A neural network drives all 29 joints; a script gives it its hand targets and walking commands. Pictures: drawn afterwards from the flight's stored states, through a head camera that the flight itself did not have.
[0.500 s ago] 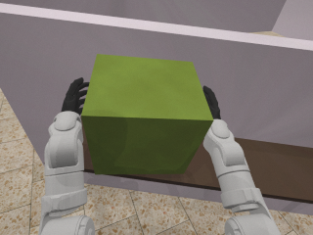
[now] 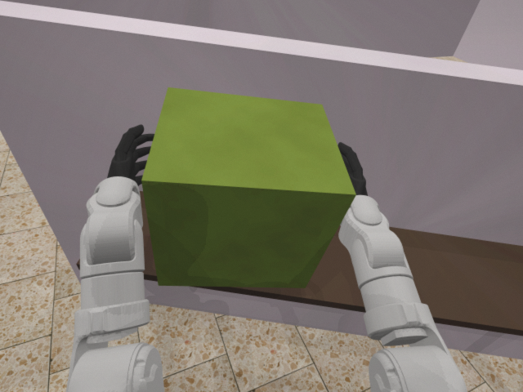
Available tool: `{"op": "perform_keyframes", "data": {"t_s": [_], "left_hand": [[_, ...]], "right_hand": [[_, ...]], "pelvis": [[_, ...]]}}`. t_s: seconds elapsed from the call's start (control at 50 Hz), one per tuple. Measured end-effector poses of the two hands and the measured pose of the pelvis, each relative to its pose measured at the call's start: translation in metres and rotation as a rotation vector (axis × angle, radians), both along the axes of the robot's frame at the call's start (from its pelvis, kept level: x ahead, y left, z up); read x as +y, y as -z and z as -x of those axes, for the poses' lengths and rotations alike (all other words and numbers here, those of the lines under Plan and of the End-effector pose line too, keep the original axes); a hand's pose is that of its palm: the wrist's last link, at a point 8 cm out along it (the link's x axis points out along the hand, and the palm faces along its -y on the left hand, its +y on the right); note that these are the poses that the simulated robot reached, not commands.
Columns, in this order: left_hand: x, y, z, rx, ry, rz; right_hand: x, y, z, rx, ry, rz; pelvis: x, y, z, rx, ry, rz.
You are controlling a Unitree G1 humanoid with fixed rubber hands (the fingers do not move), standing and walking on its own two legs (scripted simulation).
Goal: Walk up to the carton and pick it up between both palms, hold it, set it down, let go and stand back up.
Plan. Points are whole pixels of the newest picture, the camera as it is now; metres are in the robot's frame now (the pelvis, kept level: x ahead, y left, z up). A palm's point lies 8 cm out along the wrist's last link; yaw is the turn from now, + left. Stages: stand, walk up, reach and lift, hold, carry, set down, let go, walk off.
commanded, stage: hold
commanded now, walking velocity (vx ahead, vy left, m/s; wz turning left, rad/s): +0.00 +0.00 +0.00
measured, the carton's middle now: (241, 194) +0.38 +0.02 +0.14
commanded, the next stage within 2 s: none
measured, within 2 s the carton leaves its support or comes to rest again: neither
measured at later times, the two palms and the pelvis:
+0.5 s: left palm (131, 179) +0.36 +0.18 +0.18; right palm (352, 191) +0.36 -0.15 +0.17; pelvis +0.02 +0.00 +0.00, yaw +0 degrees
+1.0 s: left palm (126, 184) +0.35 +0.19 +0.18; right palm (349, 197) +0.35 -0.15 +0.16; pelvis +0.00 +0.00 +0.00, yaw +0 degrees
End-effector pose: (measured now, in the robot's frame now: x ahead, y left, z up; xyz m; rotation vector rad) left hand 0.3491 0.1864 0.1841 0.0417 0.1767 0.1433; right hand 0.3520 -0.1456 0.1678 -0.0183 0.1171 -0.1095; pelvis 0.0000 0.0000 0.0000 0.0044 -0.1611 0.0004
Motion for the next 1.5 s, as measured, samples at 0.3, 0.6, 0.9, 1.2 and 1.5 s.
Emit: {"op": "perform_keyframes", "data": {"t_s": [0.3, 0.6, 0.9, 1.2, 1.5], "left_hand": [[-0.003, 0.000, -0.009, -0.005, -0.001, -0.005], [-0.005, 0.004, -0.007, -0.019, 0.006, -0.009], [-0.002, 0.006, 0.001, -0.004, 0.004, -0.006], [-0.002, 0.005, -0.016, 0.019, 0.009, 0.015], [0.010, 0.005, -0.021, -0.005, 0.010, -0.002]], "right_hand": [[-0.003, -0.002, -0.010, -0.008, -0.002, 0.006], [-0.006, 0.000, -0.007, -0.024, 0.004, 0.000], [-0.002, 0.002, 0.001, -0.011, 0.002, 0.008], [-0.002, 0.002, -0.012, 0.010, 0.014, -0.005], [0.010, -0.002, -0.020, -0.017, 0.008, -0.021]], "pelvis": [[-0.001, 0.000, -0.008, 0.003, 0.000, 0.000], [-0.001, 0.000, -0.016, -0.010, 0.000, 0.001], [-0.001, 0.000, -0.007, -0.018, -0.001, 0.001], [0.000, -0.001, -0.003, 0.025, 0.001, -0.001], [0.013, -0.001, -0.020, 0.007, -0.002, 0.011]]}}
